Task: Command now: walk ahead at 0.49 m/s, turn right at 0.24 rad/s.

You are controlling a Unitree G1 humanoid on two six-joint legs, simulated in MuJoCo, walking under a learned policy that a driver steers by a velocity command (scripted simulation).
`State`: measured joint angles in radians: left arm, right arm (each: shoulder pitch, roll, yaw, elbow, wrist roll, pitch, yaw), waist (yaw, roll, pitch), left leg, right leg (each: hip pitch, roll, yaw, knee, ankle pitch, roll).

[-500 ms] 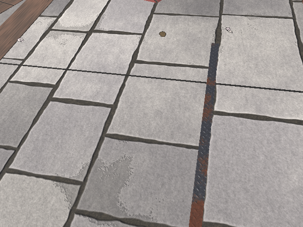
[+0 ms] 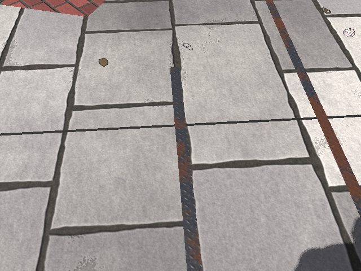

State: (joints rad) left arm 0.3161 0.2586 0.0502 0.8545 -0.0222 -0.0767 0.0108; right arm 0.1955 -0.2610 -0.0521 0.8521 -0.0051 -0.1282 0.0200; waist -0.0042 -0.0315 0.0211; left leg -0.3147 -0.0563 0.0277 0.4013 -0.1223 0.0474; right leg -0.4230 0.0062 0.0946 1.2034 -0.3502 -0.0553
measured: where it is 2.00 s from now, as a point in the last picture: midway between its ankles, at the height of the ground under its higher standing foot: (135, 156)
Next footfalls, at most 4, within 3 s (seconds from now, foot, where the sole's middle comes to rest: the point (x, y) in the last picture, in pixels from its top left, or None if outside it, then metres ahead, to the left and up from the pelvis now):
0.34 right None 0.35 -0.16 -0.78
0.92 left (157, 236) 0.60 0.11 -0.77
1.40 right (171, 161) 0.95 0.06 -0.77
1.90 left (100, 144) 1.04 0.39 -0.77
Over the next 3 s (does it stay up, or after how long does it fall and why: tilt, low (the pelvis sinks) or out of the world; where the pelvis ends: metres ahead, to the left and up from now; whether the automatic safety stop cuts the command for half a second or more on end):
stays up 1.26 0.33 0.00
